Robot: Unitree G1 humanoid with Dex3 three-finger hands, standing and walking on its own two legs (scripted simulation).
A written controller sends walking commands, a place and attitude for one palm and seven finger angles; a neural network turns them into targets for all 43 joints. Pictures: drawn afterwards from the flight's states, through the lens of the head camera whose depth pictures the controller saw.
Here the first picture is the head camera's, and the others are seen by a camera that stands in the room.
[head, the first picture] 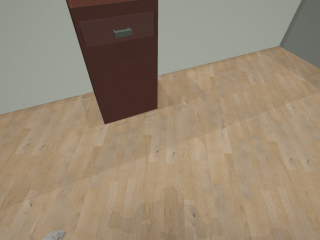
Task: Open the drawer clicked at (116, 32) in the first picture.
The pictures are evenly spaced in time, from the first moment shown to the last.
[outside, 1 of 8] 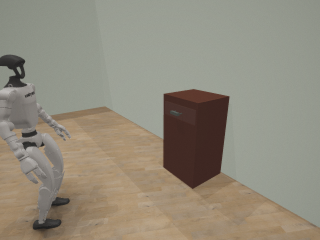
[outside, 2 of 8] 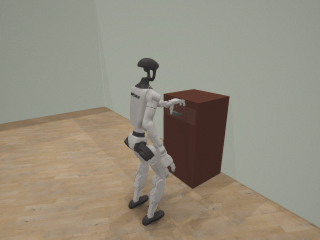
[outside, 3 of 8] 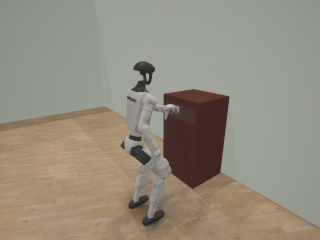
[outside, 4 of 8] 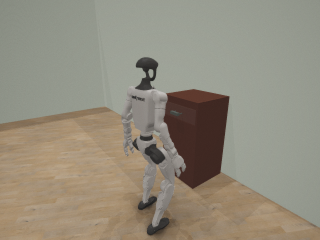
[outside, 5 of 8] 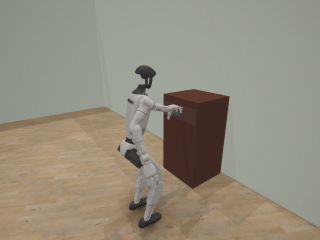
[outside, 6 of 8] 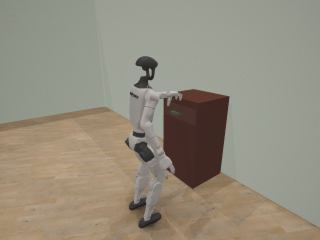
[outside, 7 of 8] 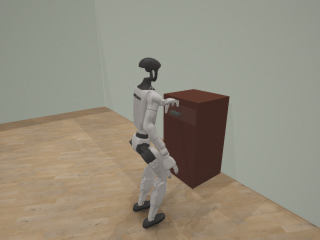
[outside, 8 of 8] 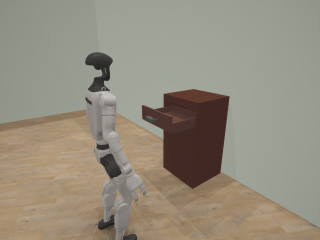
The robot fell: no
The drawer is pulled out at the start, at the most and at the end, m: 0.00 0.29 0.29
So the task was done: yes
